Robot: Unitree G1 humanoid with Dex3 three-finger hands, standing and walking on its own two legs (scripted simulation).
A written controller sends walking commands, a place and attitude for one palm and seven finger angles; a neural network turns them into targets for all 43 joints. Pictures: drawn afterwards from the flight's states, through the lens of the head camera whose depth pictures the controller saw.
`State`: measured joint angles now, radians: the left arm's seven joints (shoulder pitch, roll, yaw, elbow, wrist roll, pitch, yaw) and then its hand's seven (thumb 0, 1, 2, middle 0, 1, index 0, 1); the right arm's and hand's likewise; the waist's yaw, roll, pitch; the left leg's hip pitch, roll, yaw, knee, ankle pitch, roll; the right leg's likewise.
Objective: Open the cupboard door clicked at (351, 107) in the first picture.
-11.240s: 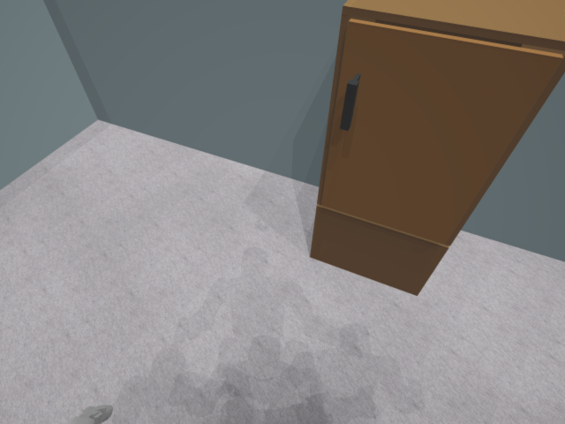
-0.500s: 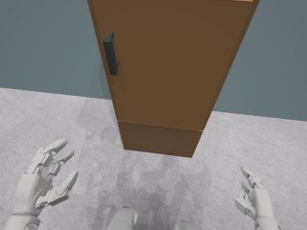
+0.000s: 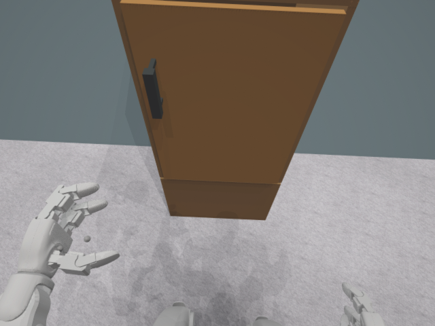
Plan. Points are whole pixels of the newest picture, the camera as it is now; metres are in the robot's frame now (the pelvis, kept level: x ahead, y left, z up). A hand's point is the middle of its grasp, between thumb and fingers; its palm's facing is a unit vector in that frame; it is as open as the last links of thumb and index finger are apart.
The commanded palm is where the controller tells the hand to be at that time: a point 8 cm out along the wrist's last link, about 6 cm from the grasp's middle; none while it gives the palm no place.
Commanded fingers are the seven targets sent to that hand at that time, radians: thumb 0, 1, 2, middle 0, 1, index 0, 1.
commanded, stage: raise the hand with hooked fingers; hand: left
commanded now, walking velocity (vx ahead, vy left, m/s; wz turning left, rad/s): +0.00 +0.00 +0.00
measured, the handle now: (155, 89) +0.59 +0.17 +0.08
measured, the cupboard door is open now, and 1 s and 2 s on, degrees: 0 0 0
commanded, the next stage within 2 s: move the hooked fingers beside the handle in 1.10 s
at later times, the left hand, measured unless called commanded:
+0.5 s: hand (49, 203) +0.29 +0.28 +0.09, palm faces +0.03 -1.00 -0.03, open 14.0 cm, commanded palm +0.26 +0.33 +0.10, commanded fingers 0.00 -0.50 0.30 -0.30 -1.20 -0.30 -1.20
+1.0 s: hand (59, 194) +0.30 +0.27 +0.10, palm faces +0.02 -1.00 -0.01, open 14.0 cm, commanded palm +0.27 +0.32 +0.10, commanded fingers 0.00 -0.50 0.30 -0.30 -1.20 -0.30 -1.20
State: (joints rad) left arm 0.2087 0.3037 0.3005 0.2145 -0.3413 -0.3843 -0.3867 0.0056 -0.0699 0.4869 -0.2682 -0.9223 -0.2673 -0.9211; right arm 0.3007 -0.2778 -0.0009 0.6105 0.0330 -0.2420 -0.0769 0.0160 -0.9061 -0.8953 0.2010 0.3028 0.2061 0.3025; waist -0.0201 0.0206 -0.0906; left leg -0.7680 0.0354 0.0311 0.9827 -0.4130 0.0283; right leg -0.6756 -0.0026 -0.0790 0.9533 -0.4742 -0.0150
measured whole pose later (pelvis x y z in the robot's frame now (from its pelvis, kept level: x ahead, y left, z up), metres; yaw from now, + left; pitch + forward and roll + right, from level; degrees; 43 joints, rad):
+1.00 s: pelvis +0.01 +0.00 +0.02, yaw +0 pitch +8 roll -2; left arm -0.04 0.41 0.43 0.42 -0.37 -0.26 -0.50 -0.01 -0.50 0.30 -0.30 -1.20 -0.30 -1.20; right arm 0.30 -0.28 0.04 0.58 0.04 -0.18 -0.09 0.01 -0.91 -0.90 0.20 0.30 0.21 0.30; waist -0.01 0.02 -0.07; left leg -0.61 0.04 0.03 0.84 -0.36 0.02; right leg -0.51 0.01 -0.08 0.79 -0.41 -0.02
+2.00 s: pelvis +0.01 +0.00 +0.01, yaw -1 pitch +13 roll -2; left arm -0.50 0.47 0.41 0.85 -0.25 -0.30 -0.44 -0.01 -0.50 0.30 -0.30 -1.20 -0.30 -1.20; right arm 0.34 -0.28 0.03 0.61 0.04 -0.06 -0.07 0.01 -0.91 -0.89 0.20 0.30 0.21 0.30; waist -0.07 0.01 -0.09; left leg -0.73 0.04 0.04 0.90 -0.39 0.03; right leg -0.64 0.01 -0.06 0.85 -0.43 -0.01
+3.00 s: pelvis +0.02 +0.00 -0.01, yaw -4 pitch +23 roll -4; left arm -0.97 0.71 0.49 1.26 -0.08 -0.32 -0.36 -0.01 -0.50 0.30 -0.30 -1.20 -0.31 -1.22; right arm 0.45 -0.28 0.06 0.61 0.00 0.08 -0.04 0.00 -0.91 -0.89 0.20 0.30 0.21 0.30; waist -0.20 0.02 -0.09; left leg -0.98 0.08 0.04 1.01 -0.43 0.03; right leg -0.88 0.05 -0.06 0.93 -0.45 -0.01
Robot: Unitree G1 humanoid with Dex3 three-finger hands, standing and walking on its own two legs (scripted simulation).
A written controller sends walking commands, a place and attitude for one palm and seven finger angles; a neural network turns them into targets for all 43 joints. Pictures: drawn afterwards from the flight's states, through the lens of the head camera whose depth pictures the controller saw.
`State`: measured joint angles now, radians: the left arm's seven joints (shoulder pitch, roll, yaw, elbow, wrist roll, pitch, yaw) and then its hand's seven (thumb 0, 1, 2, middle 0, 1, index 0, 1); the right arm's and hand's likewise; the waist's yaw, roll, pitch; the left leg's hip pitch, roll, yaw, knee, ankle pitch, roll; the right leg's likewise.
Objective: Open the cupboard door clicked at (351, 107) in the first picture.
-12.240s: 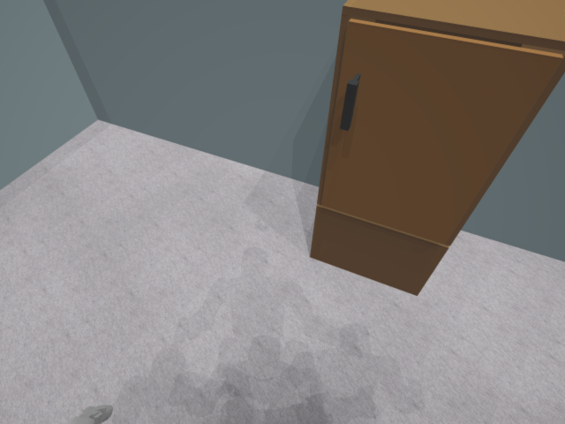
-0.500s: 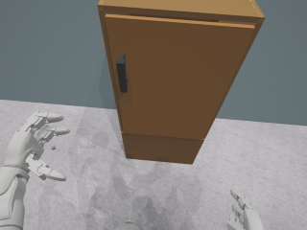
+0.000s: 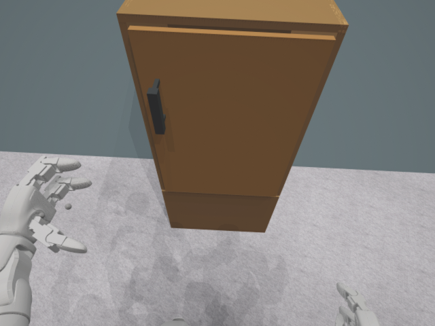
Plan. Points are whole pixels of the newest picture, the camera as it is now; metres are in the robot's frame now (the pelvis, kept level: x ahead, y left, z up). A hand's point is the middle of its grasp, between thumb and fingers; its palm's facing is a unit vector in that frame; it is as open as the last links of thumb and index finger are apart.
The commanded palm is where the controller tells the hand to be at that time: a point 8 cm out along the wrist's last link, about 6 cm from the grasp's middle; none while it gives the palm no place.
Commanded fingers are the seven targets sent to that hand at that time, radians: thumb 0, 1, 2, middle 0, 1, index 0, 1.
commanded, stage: raise the hand with hooked fingers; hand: left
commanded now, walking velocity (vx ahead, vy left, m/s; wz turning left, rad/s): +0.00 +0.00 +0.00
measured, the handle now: (158, 107) +0.58 +0.18 +0.06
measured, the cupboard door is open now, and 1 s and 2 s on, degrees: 0 0 0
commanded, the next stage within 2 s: move the hooked fingers beside the handle in 0.10 s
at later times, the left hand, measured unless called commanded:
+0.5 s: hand (82, 188) +0.33 +0.26 +0.08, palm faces -0.01 -1.00 +0.00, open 14.0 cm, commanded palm +0.31 +0.31 +0.08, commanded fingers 0.00 -0.50 0.30 -0.30 -1.20 -0.30 -1.20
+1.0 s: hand (104, 156) +0.41 +0.25 +0.07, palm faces -0.01 -1.00 +0.01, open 14.0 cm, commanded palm +0.38 +0.30 +0.07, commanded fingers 0.00 -0.50 0.30 -0.30 -1.20 -0.30 -1.20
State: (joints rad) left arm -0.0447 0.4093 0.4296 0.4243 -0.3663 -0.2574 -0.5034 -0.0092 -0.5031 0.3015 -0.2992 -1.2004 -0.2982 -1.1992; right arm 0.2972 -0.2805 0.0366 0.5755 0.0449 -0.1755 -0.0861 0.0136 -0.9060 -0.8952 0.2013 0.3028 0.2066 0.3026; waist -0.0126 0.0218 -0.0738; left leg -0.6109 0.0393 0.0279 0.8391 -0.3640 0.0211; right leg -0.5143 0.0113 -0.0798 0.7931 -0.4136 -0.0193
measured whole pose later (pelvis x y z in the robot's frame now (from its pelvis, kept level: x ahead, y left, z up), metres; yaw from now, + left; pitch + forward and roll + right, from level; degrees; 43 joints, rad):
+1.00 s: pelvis +0.00 +0.01 -0.01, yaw -1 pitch +13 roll -2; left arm -0.50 0.47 0.41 0.85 -0.25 -0.30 -0.44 -0.01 -0.50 0.30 -0.30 -1.20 -0.30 -1.20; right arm 0.34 -0.28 0.03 0.61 0.04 -0.06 -0.07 0.01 -0.91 -0.89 0.20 0.30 0.21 0.30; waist -0.07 0.01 -0.09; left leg -0.73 0.04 0.04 0.90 -0.39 0.03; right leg -0.64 0.01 -0.06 0.85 -0.43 -0.01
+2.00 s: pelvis +0.01 +0.01 -0.03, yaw -4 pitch +23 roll -4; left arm -0.97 0.71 0.49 1.26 -0.08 -0.32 -0.36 -0.01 -0.50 0.30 -0.30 -1.20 -0.31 -1.22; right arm 0.45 -0.28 0.06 0.61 0.00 0.08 -0.04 0.00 -0.91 -0.89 0.20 0.30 0.21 0.30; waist -0.20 0.02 -0.09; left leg -0.98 0.08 0.04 1.01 -0.43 0.03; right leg -0.88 0.05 -0.06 0.93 -0.45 -0.01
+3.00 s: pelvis +0.01 +0.01 -0.03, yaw -3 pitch +21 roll -4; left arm -0.93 0.57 0.42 1.21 -0.09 -0.35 -0.28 -0.01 -0.50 0.30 -0.30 -1.20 -0.30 -1.20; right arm 0.42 -0.27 0.04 0.63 0.00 0.09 -0.02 0.00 -0.91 -0.89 0.20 0.30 0.21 0.30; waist -0.18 0.03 -0.10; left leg -0.95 0.07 0.02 1.01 -0.43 0.03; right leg -0.85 0.04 -0.07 0.94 -0.45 -0.02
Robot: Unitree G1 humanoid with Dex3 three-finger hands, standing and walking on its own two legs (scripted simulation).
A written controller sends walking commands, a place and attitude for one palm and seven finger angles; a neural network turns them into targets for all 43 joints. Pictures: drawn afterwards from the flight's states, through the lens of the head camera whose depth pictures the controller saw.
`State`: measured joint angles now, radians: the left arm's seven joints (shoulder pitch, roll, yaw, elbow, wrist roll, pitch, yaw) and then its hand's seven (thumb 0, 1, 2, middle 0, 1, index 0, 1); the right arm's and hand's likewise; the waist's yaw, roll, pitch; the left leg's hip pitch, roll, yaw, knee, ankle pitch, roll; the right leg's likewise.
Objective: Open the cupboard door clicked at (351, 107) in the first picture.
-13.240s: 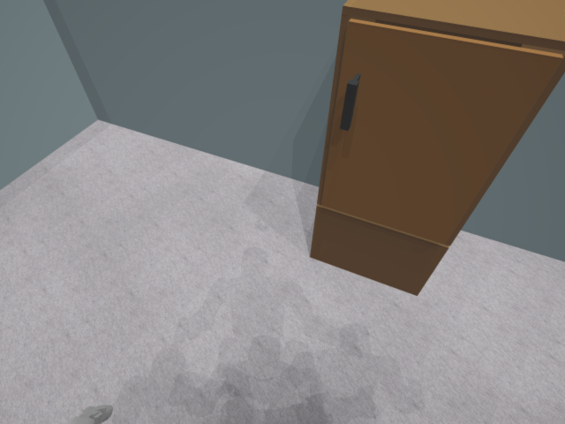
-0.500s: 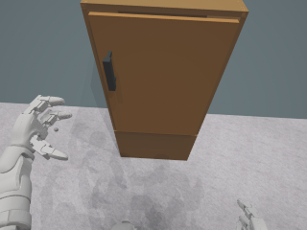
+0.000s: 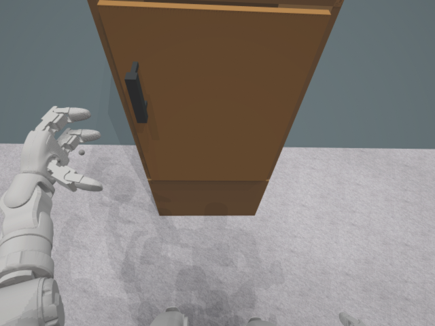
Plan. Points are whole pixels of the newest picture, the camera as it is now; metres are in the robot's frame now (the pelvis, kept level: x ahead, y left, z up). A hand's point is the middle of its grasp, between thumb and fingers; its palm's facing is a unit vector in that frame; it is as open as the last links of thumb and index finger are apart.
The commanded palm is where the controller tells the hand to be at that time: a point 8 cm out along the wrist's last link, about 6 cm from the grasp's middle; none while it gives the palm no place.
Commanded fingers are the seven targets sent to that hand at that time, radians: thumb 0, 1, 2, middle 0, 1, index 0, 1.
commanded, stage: move the hooked fingers beside the handle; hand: left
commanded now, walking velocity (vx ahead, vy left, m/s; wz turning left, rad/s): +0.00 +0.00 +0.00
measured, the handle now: (138, 93) +0.57 +0.18 +0.07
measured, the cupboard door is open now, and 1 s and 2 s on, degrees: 0 0 0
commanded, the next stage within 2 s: slide the fingers in behind the handle in 1.60 s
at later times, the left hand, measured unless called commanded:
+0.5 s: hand (97, 124) +0.46 +0.24 +0.08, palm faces +0.01 -1.00 +0.01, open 14.0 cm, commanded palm +0.45 +0.29 +0.08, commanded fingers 0.00 -0.50 0.30 -0.30 -1.20 -0.30 -1.20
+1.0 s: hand (111, 104) +0.54 +0.23 +0.07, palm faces +0.02 -1.00 -0.01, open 13.9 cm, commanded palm +0.51 +0.28 +0.07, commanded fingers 0.00 -0.50 0.30 -0.30 -1.20 -0.30 -1.20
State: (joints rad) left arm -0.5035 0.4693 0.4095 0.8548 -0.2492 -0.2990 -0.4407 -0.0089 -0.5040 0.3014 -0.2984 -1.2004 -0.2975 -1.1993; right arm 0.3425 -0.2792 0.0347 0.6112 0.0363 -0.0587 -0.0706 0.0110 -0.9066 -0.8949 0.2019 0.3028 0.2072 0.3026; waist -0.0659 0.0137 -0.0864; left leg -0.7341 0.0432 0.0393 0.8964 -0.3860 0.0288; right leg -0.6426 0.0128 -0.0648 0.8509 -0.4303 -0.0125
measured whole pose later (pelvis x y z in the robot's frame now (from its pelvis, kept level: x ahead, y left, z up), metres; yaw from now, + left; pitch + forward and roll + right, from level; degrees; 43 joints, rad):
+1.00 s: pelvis +0.01 +0.00 -0.02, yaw -3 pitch +23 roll -4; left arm -0.97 0.71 0.49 1.26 -0.08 -0.32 -0.36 -0.01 -0.50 0.30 -0.30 -1.20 -0.31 -1.22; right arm 0.45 -0.28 0.06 0.61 0.00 0.08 -0.04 0.00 -0.91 -0.89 0.20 0.30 0.21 0.30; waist -0.20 0.02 -0.09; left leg -0.98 0.08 0.04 1.01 -0.43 0.03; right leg -0.88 0.05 -0.06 0.93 -0.45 -0.01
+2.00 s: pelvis +0.00 +0.00 -0.02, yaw -2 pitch +21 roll -4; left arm -0.93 0.57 0.42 1.21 -0.09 -0.35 -0.28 -0.01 -0.50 0.30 -0.30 -1.20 -0.30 -1.20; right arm 0.42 -0.27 0.04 0.63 0.00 0.09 -0.02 0.00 -0.91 -0.89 0.20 0.30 0.21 0.30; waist -0.18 0.03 -0.10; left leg -0.95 0.07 0.02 1.01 -0.43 0.03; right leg -0.85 0.04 -0.07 0.94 -0.45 -0.02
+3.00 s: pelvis +0.01 -0.01 -0.02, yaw -1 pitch +19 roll -3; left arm -0.89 0.41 0.33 1.16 -0.11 -0.41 -0.14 -0.01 -0.50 0.30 -0.27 -1.19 -0.27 -1.20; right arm 0.39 -0.26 0.02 0.65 -0.01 0.07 0.01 0.00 -0.91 -0.89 0.20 0.30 0.21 0.30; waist -0.15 0.03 -0.12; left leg -0.90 0.06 0.02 1.00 -0.43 0.02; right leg -0.81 0.03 -0.07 0.95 -0.47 -0.02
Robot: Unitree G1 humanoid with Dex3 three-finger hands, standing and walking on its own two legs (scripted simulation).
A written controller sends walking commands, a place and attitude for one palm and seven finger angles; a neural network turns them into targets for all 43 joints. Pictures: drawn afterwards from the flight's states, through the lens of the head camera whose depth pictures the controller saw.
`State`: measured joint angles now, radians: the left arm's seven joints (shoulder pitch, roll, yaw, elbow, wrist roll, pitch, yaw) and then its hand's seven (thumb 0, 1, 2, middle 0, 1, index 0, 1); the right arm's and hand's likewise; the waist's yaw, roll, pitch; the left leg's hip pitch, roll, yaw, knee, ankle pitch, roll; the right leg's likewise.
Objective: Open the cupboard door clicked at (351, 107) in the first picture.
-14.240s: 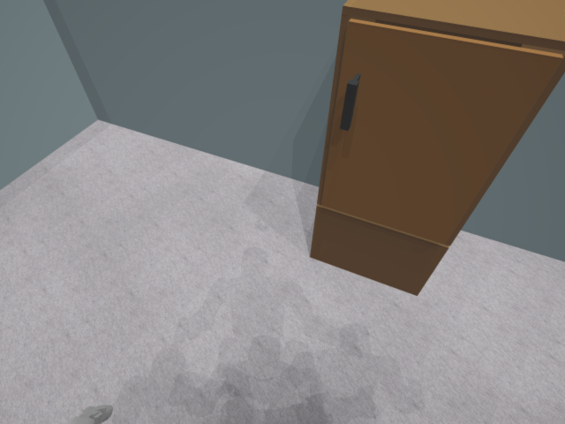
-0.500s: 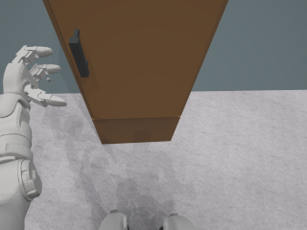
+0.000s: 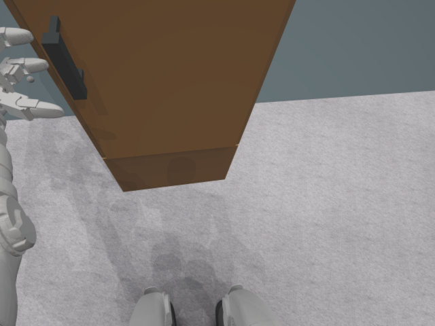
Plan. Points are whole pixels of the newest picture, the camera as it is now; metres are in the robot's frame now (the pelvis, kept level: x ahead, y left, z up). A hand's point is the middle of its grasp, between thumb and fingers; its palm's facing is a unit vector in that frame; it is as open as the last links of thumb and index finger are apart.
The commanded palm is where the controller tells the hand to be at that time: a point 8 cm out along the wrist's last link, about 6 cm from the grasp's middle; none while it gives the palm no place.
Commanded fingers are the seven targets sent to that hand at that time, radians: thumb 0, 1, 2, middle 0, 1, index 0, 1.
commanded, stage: move the hooked fingers beside the handle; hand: left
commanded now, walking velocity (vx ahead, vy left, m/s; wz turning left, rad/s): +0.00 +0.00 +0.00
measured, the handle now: (68, 60) +0.56 +0.20 +0.09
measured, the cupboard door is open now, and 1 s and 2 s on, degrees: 0 0 1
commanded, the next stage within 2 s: slide the fingers in behind the handle in 0.60 s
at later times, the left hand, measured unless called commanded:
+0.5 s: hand (24, 87) +0.50 +0.26 +0.09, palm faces +0.07 -1.00 +0.00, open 14.0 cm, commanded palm +0.48 +0.30 +0.09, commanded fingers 0.00 -0.50 0.30 -0.30 -1.20 -0.30 -1.20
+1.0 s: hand (52, 84) +0.50 +0.22 +0.09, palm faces +0.06 -1.00 +0.00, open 14.0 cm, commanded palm +0.48 +0.27 +0.09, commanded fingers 0.00 -0.50 0.30 -0.30 -1.20 -0.30 -1.20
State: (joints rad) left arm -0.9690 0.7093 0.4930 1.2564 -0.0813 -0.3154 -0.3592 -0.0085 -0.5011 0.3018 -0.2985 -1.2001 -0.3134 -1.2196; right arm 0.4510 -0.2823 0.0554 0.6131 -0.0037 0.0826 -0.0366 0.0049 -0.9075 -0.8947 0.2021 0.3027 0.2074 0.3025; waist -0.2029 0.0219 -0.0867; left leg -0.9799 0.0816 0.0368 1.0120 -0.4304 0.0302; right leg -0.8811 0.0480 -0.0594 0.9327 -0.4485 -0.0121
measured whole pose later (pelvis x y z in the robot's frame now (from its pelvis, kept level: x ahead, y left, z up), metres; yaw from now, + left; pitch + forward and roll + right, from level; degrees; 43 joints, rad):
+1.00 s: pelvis +0.00 +0.00 +0.00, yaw +1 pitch +21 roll -4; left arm -0.93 0.57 0.42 1.21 -0.09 -0.35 -0.28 -0.01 -0.50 0.30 -0.30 -1.20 -0.30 -1.20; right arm 0.42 -0.27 0.04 0.63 0.00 0.09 -0.02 0.00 -0.91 -0.89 0.20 0.30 0.21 0.30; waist -0.18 0.03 -0.10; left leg -0.95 0.07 0.02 1.01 -0.43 0.03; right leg -0.85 0.04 -0.07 0.94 -0.45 -0.02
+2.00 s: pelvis +0.00 -0.01 +0.00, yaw +2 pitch +19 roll -3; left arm -0.89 0.41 0.33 1.16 -0.11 -0.41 -0.14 -0.01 -0.50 0.30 -0.27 -1.19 -0.27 -1.20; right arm 0.39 -0.26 0.02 0.65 -0.01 0.07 0.01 0.00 -0.91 -0.89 0.20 0.30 0.21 0.30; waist -0.15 0.03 -0.12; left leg -0.90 0.06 0.02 1.00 -0.43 0.02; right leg -0.81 0.03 -0.07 0.95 -0.47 -0.02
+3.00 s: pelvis +0.00 -0.01 +0.00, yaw +2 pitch +20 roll -3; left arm -0.90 0.43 0.35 1.17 -0.10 -0.40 -0.14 0.01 0.67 0.80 -0.37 -1.33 -0.38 -1.32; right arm 0.39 -0.26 0.02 0.64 -0.01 0.07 0.01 0.00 -0.91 -0.89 0.20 0.30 0.21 0.30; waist -0.16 0.03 -0.12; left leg -0.92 0.06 0.02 1.00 -0.43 0.02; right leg -0.83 0.04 -0.07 0.95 -0.47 -0.02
